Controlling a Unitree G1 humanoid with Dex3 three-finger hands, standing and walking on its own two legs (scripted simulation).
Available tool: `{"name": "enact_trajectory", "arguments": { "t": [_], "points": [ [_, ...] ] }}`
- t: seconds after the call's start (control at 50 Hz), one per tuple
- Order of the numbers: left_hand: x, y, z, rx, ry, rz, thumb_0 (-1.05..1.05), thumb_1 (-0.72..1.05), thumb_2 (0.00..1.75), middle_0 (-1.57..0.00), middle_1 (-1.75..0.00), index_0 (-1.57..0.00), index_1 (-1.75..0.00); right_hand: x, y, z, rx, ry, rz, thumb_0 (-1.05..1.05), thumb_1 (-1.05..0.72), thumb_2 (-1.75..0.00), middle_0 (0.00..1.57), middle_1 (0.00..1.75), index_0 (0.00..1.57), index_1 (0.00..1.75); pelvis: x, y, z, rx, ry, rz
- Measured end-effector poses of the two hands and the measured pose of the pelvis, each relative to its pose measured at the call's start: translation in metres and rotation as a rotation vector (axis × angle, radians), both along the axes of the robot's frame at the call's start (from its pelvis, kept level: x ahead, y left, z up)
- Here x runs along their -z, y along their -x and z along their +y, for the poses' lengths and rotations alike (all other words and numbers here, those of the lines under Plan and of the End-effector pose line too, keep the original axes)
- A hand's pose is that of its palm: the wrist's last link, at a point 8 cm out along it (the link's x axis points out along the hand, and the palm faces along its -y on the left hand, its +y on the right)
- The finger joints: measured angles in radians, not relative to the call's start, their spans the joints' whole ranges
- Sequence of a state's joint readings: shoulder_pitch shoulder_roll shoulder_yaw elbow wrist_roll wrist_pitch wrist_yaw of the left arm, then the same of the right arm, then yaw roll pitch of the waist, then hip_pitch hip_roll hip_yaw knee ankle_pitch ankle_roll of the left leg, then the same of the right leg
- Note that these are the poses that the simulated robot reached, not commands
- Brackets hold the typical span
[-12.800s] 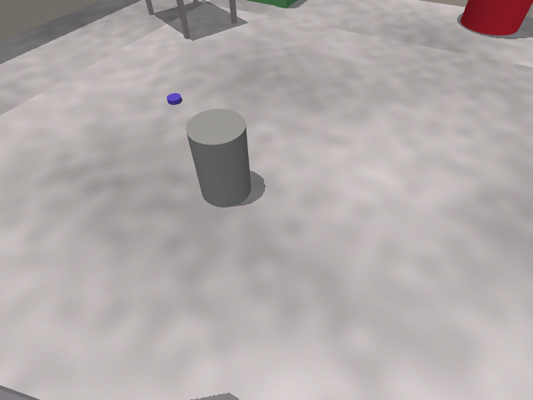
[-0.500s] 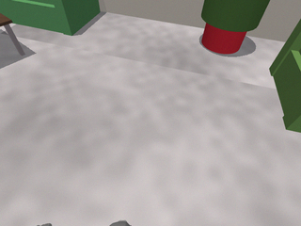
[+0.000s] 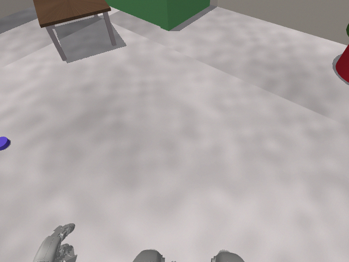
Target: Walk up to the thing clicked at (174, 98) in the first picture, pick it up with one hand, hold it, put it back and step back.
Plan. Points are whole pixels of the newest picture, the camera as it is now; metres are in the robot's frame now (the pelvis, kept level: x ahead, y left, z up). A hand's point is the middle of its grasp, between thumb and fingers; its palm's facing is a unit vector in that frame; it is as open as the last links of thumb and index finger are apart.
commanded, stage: walk up
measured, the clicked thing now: (1, 143) +0.94 +1.27 -0.73
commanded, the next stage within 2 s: stand in 1.90 s
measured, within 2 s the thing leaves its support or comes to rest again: neither
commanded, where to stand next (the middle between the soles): +0.09 +0.02 m, yaw +48 degrees
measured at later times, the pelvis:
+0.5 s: pelvis +0.05 -0.04 -0.01, yaw +24 degrees
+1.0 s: pelvis +0.03 -0.02 -0.01, yaw +40 degrees
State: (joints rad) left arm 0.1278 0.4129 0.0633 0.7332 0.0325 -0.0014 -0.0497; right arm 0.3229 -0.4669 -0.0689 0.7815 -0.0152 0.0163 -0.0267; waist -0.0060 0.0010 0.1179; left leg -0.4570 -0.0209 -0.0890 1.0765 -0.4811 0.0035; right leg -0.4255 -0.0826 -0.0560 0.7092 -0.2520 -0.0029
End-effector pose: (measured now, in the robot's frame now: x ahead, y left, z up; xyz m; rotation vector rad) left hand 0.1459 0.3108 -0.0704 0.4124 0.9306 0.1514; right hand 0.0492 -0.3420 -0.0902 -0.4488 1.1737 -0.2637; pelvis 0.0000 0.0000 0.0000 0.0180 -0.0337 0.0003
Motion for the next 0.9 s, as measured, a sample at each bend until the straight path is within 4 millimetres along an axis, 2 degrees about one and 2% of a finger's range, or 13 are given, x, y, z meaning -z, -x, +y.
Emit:
{"name": "enact_trajectory", "arguments": {
  "t": [0.08, 0.18, 0.24, 0.32, 0.4, 0.48, 0.58, 0.68, 0.76, 0.82, 0.9],
  "points": [
    [-0.004, 0.038, -0.009, -0.108, 0.004, 0.062, 0.00, 0.91, 0.90, -0.20, -0.30, -0.21, -0.30, -0.007, -0.064, -0.006, -0.121, -0.041, -0.032, 0.01, -0.91, -0.90, 0.21, 0.30, 0.21, 0.30, -0.010, -0.014, -0.017, -0.068, -0.013, 0.008],
    [0.002, 0.090, -0.011, -0.247, -0.001, 0.143, 0.00, 0.90, 0.90, -0.20, -0.30, -0.21, -0.30, -0.011, -0.132, 0.000, -0.267, -0.057, -0.051, 0.01, -0.91, -0.90, 0.21, 0.30, 0.21, 0.30, -0.011, -0.028, -0.032, -0.152, -0.013, 0.006],
    [0.011, 0.117, -0.010, -0.318, 0.000, 0.189, 0.01, 0.90, 0.90, -0.20, -0.30, -0.21, -0.30, -0.011, -0.165, 0.010, -0.325, -0.063, -0.071, 0.01, -0.91, -0.90, 0.21, 0.30, 0.21, 0.30, -0.006, -0.034, -0.034, -0.204, -0.010, 0.005],
    [0.028, 0.144, -0.005, -0.390, 0.007, 0.215, 0.01, 0.90, 0.90, -0.20, -0.30, -0.21, -0.30, -0.008, -0.199, 0.030, -0.400, -0.057, -0.096, 0.00, -0.91, -0.90, 0.21, 0.30, 0.21, 0.30, 0.006, -0.040, -0.031, -0.274, -0.017, 0.012],
    [0.037, 0.158, -0.009, -0.460, 0.020, 0.232, 0.01, 0.91, 0.90, -0.20, -0.30, -0.21, -0.30, -0.007, -0.218, 0.046, -0.461, -0.059, -0.119, 0.00, -0.91, -0.90, 0.21, 0.30, 0.21, 0.30, 0.010, -0.043, -0.031, -0.339, -0.013, 0.006],
    [0.033, 0.162, -0.020, -0.503, 0.016, 0.200, 0.01, 0.91, 0.90, -0.20, -0.30, -0.21, -0.30, -0.003, -0.232, 0.052, -0.494, -0.074, -0.122, 0.00, -0.91, -0.90, 0.21, 0.30, 0.21, 0.30, 0.009, -0.046, -0.040, -0.398, -0.005, 0.012],
    [0.022, 0.176, -0.040, -0.553, -0.029, 0.157, 0.01, 0.91, 0.90, -0.20, -0.30, -0.21, -0.30, 0.013, -0.252, 0.056, -0.540, -0.108, -0.115, 0.01, -0.91, -0.90, 0.21, 0.30, 0.21, 0.30, 0.013, -0.049, -0.054, -0.468, 0.019, -0.001],
    [-0.001, 0.208, -0.053, -0.641, -0.050, 0.163, 0.00, 0.90, 0.90, -0.21, -0.30, -0.21, -0.30, 0.009, -0.262, 0.074, -0.612, -0.142, -0.073, 0.01, -0.91, -0.90, 0.21, 0.30, 0.21, 0.30, -0.003, -0.046, -0.057, -0.541, -0.015, -0.003],
    [-0.011, 0.238, -0.054, -0.685, -0.061, 0.190, 0.00, 0.90, 0.90, -0.21, -0.30, -0.21, -0.30, 0.006, -0.265, 0.086, -0.656, -0.156, -0.040, 0.01, -0.91, -0.90, 0.21, 0.30, 0.21, 0.30, -0.009, -0.043, -0.054, -0.589, -0.017, -0.002],
    [-0.008, 0.262, -0.048, -0.726, -0.056, 0.207, 0.00, 0.90, 0.90, -0.21, -0.30, -0.21, -0.30, 0.006, -0.265, 0.097, -0.683, -0.137, -0.013, 0.01, -0.91, -0.90, 0.21, 0.30, 0.21, 0.30, -0.006, -0.040, -0.047, -0.622, -0.011, 0.001],
    [0.014, 0.289, -0.036, -0.787, -0.029, 0.223, 0.00, 0.90, 0.90, -0.21, -0.30, -0.21, -0.30, 0.009, -0.265, 0.114, -0.714, -0.087, -0.023, 0.01, -0.91, -0.90, 0.21, 0.30, 0.21, 0.30, 0.007, -0.035, -0.031, -0.659, -0.018, 0.005]
  ]
}}
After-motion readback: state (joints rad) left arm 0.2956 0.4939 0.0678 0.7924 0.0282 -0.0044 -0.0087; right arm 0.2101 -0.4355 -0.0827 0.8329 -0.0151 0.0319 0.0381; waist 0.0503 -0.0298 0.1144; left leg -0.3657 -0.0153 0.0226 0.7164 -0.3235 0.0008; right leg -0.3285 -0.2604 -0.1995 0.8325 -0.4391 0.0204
